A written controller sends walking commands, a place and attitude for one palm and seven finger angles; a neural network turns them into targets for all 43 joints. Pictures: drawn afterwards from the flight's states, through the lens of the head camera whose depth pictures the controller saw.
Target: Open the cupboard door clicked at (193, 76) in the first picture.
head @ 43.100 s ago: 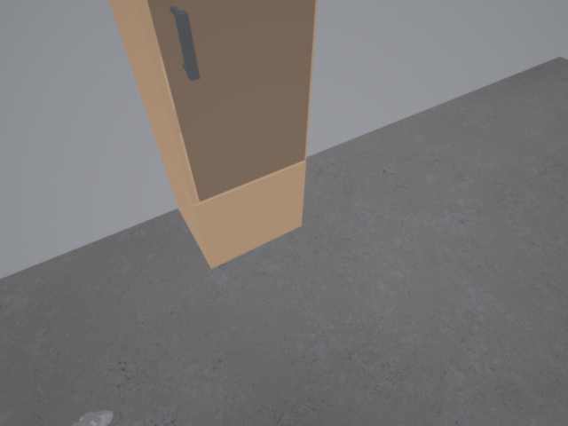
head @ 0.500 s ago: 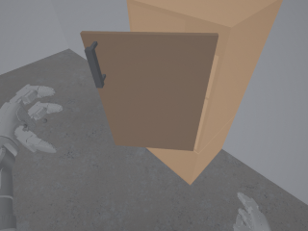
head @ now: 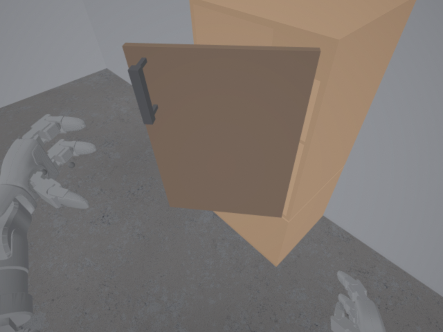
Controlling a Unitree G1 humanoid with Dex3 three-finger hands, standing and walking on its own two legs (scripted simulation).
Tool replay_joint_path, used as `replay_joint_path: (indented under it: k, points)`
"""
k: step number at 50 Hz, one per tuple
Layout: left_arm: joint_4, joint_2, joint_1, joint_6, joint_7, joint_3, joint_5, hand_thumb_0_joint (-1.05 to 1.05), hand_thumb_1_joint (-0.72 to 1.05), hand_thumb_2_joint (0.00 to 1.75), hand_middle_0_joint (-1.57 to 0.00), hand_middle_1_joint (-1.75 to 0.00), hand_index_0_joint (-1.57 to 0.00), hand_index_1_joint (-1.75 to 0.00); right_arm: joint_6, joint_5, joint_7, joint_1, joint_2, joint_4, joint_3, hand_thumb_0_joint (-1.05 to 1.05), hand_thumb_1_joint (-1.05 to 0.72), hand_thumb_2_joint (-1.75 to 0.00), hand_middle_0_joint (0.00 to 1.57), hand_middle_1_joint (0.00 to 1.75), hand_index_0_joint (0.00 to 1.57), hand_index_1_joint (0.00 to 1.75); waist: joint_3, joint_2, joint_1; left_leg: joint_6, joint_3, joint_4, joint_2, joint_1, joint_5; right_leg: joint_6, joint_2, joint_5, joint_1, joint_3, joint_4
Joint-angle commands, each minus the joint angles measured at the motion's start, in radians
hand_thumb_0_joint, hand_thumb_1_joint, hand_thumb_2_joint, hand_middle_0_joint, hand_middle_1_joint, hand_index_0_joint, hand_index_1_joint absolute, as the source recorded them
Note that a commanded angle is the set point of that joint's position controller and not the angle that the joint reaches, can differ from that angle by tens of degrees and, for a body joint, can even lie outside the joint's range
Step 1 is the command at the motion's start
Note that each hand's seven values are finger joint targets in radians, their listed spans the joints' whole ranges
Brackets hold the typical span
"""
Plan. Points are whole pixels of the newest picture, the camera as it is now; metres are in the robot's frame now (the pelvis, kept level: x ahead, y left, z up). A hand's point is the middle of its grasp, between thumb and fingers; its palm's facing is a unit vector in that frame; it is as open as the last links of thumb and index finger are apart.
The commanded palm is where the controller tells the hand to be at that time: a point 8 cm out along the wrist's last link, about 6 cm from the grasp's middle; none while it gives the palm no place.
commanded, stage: move the hooked fingers beside the handle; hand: left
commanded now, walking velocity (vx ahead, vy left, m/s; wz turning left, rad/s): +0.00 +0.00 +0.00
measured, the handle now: (146, 91) +0.56 +0.23 +0.16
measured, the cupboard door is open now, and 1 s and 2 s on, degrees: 38 38 38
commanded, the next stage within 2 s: none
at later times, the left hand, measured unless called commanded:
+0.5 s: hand (96, 135) +0.39 +0.27 +0.18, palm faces +0.03 -1.00 -0.05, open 14.0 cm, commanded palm +0.36 +0.32 +0.17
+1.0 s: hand (102, 112) +0.46 +0.29 +0.18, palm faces +0.00 -1.00 -0.01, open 14.0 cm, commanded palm +0.44 +0.34 +0.17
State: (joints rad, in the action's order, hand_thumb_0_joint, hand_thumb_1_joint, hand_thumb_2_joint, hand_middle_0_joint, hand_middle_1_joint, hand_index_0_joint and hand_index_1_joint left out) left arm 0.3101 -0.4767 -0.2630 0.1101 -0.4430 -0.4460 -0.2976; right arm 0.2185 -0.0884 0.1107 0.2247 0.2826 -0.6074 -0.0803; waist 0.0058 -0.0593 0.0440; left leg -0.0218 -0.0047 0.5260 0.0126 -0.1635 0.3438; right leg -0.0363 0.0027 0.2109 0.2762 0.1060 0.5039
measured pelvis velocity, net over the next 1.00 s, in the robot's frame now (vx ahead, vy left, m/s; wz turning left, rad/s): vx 0.01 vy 0.02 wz -0.03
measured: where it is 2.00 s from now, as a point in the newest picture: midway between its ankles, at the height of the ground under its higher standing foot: outside the picture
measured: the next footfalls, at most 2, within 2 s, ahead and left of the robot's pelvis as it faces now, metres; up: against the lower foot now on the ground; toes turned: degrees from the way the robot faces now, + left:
none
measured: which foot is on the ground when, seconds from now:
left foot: down 0.00-1.00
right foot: down 0.00-1.00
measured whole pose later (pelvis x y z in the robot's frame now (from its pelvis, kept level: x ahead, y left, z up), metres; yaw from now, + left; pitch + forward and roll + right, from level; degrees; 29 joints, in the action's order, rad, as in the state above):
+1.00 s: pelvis +0.01 +0.02 +0.00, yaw -2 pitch +8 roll -1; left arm 1.03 -0.67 -0.80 -0.10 -0.50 -0.46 -0.19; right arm 0.11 -0.07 0.09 0.38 0.33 -0.65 -0.06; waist 0.05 -0.02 -0.07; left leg -0.04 -0.04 0.54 0.02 -0.33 0.35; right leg -0.01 0.01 0.20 0.45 0.07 0.51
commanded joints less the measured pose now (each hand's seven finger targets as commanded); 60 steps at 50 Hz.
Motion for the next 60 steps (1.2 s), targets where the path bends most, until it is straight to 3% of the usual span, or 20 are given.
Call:
replay_joint_path:
  k: [1,4,5,10,15,17,21,25,28,32,36,37,39,42,44,46,49,52,53,60]
  points:
    - [-0.189,-0.301,-0.416,-0.080,0.007,-0.070,-0.015,0.00,-0.50,0.30,-0.30,-1.20,-0.30,-1.20,0.061,0.005,0.016,-0.083,0.118,0.150,0.050,0.00,-0.90,-0.90,0.20,0.30,0.20,0.30,0.227,-0.017,-0.029,-0.005,0.038,-0.089,-0.006,-0.044,-0.262,0.007,0.016,-0.171,-0.170,-0.078,-0.054]
    - [-0.136,-0.278,-0.426,-0.079,0.008,-0.049,-0.008,0.00,-0.50,0.30,-0.30,-1.20,-0.30,-1.20,0.059,0.004,0.016,-0.075,0.120,0.146,0.051,0.00,-0.90,-0.90,0.20,0.30,0.20,0.30,0.219,-0.029,-0.030,-0.001,0.038,-0.092,-0.006,-0.048,-0.265,0.006,0.017,-0.174,-0.145,-0.068,-0.047]
    - [-0.118,-0.301,-0.424,-0.078,0.011,-0.062,-0.004,0.00,-0.50,0.30,-0.30,-1.20,-0.30,-1.20,0.056,0.006,0.013,-0.069,0.122,0.145,0.051,0.00,-0.90,-0.90,0.20,0.30,0.20,0.30,0.206,0.006,-0.023,-0.001,0.044,-0.098,-0.008,-0.053,-0.267,0.003,0.014,-0.169,-0.151,-0.065,-0.051]
    - [-0.078,-0.321,-0.445,-0.082,0.025,-0.077,0.007,0.00,-0.50,0.30,-0.30,-1.20,-0.30,-1.20,0.047,0.008,0.007,-0.057,0.128,0.150,0.053,0.00,-0.90,-0.90,0.20,0.30,0.20,0.30,0.227,0.004,-0.015,0.002,0.041,-0.101,-0.010,-0.062,-0.291,-0.001,0.016,-0.187,-0.160,-0.065,-0.044]
    - [-0.055,-0.301,-0.576,-0.105,0.040,-0.026,0.026,0.00,-0.50,0.30,-0.30,-1.20,-0.30,-1.20,0.042,0.008,0.011,-0.036,0.129,0.141,0.055,0.00,-0.90,-0.90,0.20,0.30,0.20,0.30,0.245,-0.040,-0.039,0.004,0.041,-0.102,-0.014,-0.038,-0.290,-0.002,0.016,-0.178,-0.129,-0.068,-0.047]
    - [0.005,-0.303,-0.589,-0.112,0.043,-0.029,0.029,0.00,-0.50,0.30,-0.30,-1.20,-0.30,-1.20,0.039,0.008,0.015,-0.015,0.136,0.129,0.059,0.00,-0.90,-0.90,0.20,0.30,0.20,0.30,0.249,0.016,-0.050,0.000,0.041,-0.102,-0.015,-0.046,-0.283,0.003,0.013,-0.179,-0.124,-0.068,-0.048]
    - [0.047,-0.346,-0.642,-0.132,0.042,-0.050,0.040,0.00,-0.50,0.30,-0.30,-1.20,-0.30,-1.20,0.029,0.011,0.013,0.003,0.141,0.121,0.061,0.00,-0.90,-0.90,0.20,0.30,0.20,0.30,0.281,-0.016,-0.049,0.001,0.033,-0.102,-0.012,-0.053,-0.295,0.001,0.018,-0.201,-0.146,-0.077,-0.046]
    - [0.153,-0.397,-0.651,-0.145,0.031,-0.081,0.048,0.00,-0.50,0.30,-0.30,-1.20,-0.30,-1.20,0.015,0.014,0.008,0.038,0.154,0.111,0.066,0.00,-0.90,-0.90,0.20,0.30,0.20,0.30,0.271,0.021,-0.047,-0.001,0.029,-0.095,-0.015,-0.087,-0.315,0.000,0.019,-0.230,-0.153,-0.078,-0.042]
    - [0.176,-0.411,-0.699,-0.165,0.014,-0.079,0.055,0.00,-0.50,0.30,-0.30,-1.20,-0.30,-1.20,0.009,0.013,0.005,0.058,0.157,0.109,0.070,0.00,-0.90,-0.90,0.20,0.30,0.20,0.30,0.313,-0.030,-0.057,0.000,0.024,-0.085,-0.010,-0.072,-0.344,-0.001,0.018,-0.264,-0.149,-0.081,-0.032]
    - [0.273,-0.414,-0.747,-0.179,-0.007,-0.063,0.054,0.00,-0.50,0.30,-0.30,-1.20,-0.30,-1.20,-0.004,0.013,0.002,0.093,0.170,0.092,0.075,0.00,-0.90,-0.90,0.20,0.30,0.20,0.30,0.291,0.015,-0.078,-0.002,0.026,-0.076,-0.015,-0.089,-0.341,0.002,0.013,-0.266,-0.111,-0.078,-0.032]
    - [0.333,-0.456,-0.831,-0.201,-0.019,-0.065,0.069,0.00,-0.50,0.30,-0.30,-1.20,-0.30,-1.20,-0.019,0.015,0.001,0.121,0.180,0.082,0.078,0.00,-0.90,-0.90,0.20,0.30,0.20,0.30,0.327,-0.019,-0.087,-0.004,0.023,-0.063,-0.010,-0.107,-0.333,0.001,0.017,-0.264,-0.112,-0.090,-0.026]
    - [0.373,-0.492,-0.833,-0.205,-0.019,-0.092,0.075,0.00,-0.50,0.30,-0.30,-1.20,-0.30,-1.20,-0.026,0.016,0.001,0.132,0.184,0.076,0.080,0.00,-0.90,-0.90,0.20,0.30,0.20,0.30,0.324,0.004,-0.089,-0.007,0.021,-0.057,-0.010,-0.124,-0.327,0.003,0.018,-0.268,-0.115,-0.091,-0.024]
    - [0.402,-0.468,-0.918,-0.227,-0.029,-0.049,0.081,0.00,-0.50,0.30,-0.30,-1.20,-0.30,-1.20,-0.031,0.017,0.001,0.147,0.185,0.067,0.079,0.00,-0.90,-0.90,0.20,0.30,0.20,0.30,0.320,-0.014,-0.110,-0.002,0.027,-0.055,-0.011,-0.126,-0.325,0.003,0.017,-0.256,-0.082,-0.087,-0.021]
    - [0.421,-0.522,-0.943,-0.261,-0.038,-0.079,0.090,0.00,-0.50,0.30,-0.30,-1.20,-0.30,-1.20,-0.044,0.022,-0.001,0.172,0.190,0.061,0.084,0.00,-0.90,-0.90,0.20,0.30,0.20,0.30,0.382,-0.059,-0.103,0.001,0.028,-0.040,-0.009,-0.105,-0.366,0.000,0.016,-0.288,-0.098,-0.092,-0.007]
    - [0.451,-0.483,-0.950,-0.270,-0.046,-0.049,0.088,0.00,-0.50,0.30,-0.30,-1.20,-0.30,-1.20,-0.049,0.024,-0.003,0.185,0.190,0.057,0.085,0.00,-0.90,-0.90,0.20,0.30,0.20,0.30,0.379,-0.052,-0.110,0.009,0.036,-0.036,-0.014,-0.089,-0.407,0.000,0.012,-0.297,-0.070,-0.083,-0.003]
    - [0.508,-0.518,-0.942,-0.271,-0.054,-0.081,0.082,0.00,-0.50,0.30,-0.30,-1.20,-0.30,-1.20,-0.063,0.026,-0.007,0.204,0.200,0.050,0.086,0.00,-0.90,-0.90,0.20,0.30,0.20,0.30,0.374,0.003,-0.107,0.006,0.036,-0.036,-0.017,-0.116,-0.410,0.002,0.009,-0.311,-0.081,-0.083,-0.002]
    - [0.546,-0.519,-0.969,-0.272,-0.056,-0.064,0.099,0.00,-0.50,0.30,-0.30,-1.20,-0.30,-1.20,-0.078,0.027,-0.010,0.214,0.201,0.051,0.086,0.00,-0.90,-0.90,0.20,0.30,0.20,0.30,0.362,-0.038,-0.115,0.010,0.033,-0.035,-0.015,-0.133,-0.411,0.003,0.012,-0.305,-0.053,-0.081,0.004]
    - [0.558,-0.602,-0.984,-0.287,-0.054,-0.120,0.112,0.00,-0.50,0.30,-0.30,-1.20,-0.30,-1.20,-0.101,0.031,-0.016,0.241,0.209,0.052,0.091,0.00,-0.90,-0.90,0.20,0.30,0.20,0.30,0.401,-0.020,-0.105,0.012,0.036,-0.023,-0.018,-0.135,-0.463,0.003,0.007,-0.342,-0.073,-0.084,0.016]
    - [0.572,-0.571,-0.988,-0.290,-0.058,-0.092,0.115,0.00,-0.50,0.30,-0.30,-1.20,-0.30,-1.20,-0.105,0.032,-0.018,0.242,0.206,0.055,0.090,0.00,-0.90,-0.90,0.20,0.30,0.20,0.30,0.401,-0.028,-0.114,0.012,0.033,-0.020,-0.018,-0.135,-0.461,0.005,0.007,-0.339,-0.062,-0.086,0.017]
    - [0.616,-0.546,-1.103,-0.319,-0.073,-0.047,0.119,0.00,-0.50,0.30,-0.30,-1.20,-0.30,-1.20,-0.143,0.040,-0.018,0.291,0.210,0.026,0.096,0.00,-0.90,-0.90,0.20,0.30,0.20,0.30,0.415,-0.073,-0.153,0.034,0.051,0.004,-0.034,-0.065,-0.555,0.005,-0.002,-0.317,0.033,-0.073,0.015]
